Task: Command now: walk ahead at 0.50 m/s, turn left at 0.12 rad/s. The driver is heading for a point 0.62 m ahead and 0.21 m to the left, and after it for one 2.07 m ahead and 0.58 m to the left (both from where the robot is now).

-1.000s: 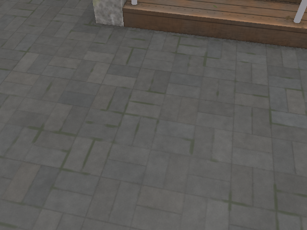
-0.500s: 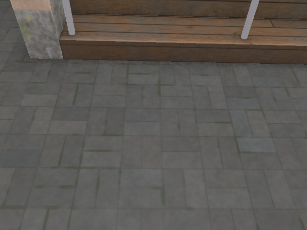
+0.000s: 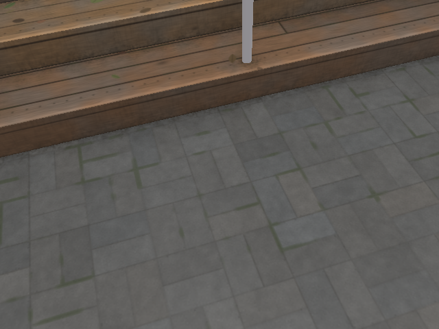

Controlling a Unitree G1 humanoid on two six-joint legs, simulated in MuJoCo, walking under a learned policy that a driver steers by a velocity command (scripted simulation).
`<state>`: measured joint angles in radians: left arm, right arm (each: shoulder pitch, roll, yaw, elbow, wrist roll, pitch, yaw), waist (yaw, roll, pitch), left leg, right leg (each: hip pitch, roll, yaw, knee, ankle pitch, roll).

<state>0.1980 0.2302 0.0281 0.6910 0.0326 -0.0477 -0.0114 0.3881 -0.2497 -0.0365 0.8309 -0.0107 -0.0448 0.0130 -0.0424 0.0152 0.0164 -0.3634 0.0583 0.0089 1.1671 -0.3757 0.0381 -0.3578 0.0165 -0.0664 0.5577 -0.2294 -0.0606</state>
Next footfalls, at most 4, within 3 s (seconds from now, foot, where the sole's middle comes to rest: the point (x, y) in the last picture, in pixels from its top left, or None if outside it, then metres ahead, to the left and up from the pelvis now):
0.42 left None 0.37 0.14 -0.77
0.94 right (198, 254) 0.73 0.10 -0.77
1.38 left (118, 242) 0.79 0.37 -0.77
1.82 right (187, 233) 0.81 0.14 -0.77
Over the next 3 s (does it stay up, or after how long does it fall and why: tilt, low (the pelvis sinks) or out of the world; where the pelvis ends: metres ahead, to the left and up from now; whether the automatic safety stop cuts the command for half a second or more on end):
stays up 0.81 0.28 0.01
